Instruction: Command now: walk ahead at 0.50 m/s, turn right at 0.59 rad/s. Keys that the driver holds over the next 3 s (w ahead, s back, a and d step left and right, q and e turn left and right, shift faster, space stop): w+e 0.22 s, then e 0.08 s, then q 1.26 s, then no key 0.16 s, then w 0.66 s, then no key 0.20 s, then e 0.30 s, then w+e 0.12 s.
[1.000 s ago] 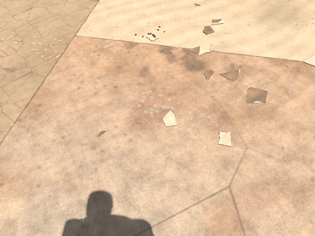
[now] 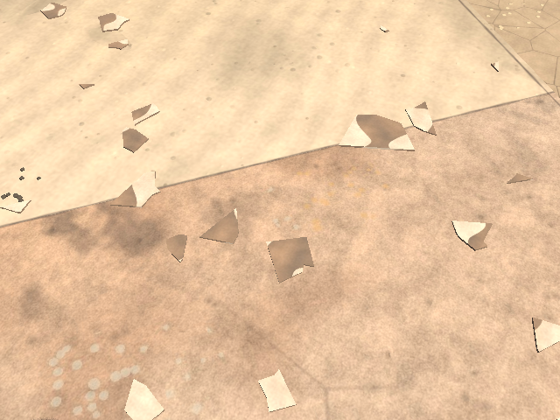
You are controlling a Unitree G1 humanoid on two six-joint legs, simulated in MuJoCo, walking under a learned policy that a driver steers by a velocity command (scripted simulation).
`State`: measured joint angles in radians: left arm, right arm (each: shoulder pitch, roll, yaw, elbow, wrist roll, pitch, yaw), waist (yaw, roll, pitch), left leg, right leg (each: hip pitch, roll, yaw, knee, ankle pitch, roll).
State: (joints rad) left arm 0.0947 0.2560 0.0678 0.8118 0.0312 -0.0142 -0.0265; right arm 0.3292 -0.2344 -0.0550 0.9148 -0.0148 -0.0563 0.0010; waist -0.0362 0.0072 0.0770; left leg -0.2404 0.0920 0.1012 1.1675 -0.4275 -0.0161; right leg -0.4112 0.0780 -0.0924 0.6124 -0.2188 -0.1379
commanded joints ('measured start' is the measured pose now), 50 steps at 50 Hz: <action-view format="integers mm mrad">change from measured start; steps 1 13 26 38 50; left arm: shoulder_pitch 179 334 361 129 12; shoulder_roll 161 161 123 83 112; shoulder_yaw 49 37 6 -15 -17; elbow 12 36 66 -23 -95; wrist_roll -22 -31 10 -10 -5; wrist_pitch -4 -42 -19 54 7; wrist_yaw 29 28 48 60 84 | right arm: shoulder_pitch -74 -322 -112 -105 -54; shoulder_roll -117 -94 -119 -186 -169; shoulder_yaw -19 -3 2 -48 -69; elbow -122 -227 -140 -132 -126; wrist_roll -2 -24 31 -5 -15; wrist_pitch -38 29 4 82 104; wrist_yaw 3 17 11 6 6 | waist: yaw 63 95 49 31 -39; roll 9 -52 41 133 -68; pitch -92 -27 -226 -124 -53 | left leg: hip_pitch -447 -457 246 -80 -257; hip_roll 35 -15 227 38 -186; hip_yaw -119 -104 -521 -507 -197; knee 77 -381 -781 -961 -83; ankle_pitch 104 370 1028 61 6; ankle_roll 12 -45 338 227 1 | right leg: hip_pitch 424 359 -33 28 136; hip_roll -307 -180 0 -37 -333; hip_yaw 464 373 191 134 348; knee -344 -356 640 238 -377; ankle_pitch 267 528 -276 -188 169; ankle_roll -173 -94 123 166 -59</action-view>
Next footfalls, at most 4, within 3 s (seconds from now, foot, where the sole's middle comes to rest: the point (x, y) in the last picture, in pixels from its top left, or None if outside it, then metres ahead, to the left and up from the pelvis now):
0.44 left None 0.42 0.06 -0.76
0.92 right None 0.34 -0.11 -0.76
1.38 left None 0.27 0.09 -0.76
1.86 right None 0.37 -0.07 -0.76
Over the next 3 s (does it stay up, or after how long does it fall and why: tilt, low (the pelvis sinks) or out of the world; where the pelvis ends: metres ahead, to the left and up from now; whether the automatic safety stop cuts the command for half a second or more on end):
stays up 0.61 0.22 0.02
